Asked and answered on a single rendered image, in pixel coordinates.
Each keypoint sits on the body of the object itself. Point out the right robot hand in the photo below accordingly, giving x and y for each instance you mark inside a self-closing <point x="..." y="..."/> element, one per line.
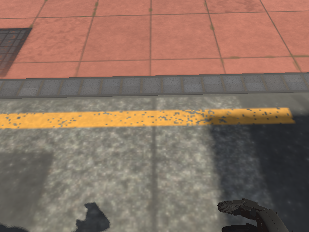
<point x="267" y="220"/>

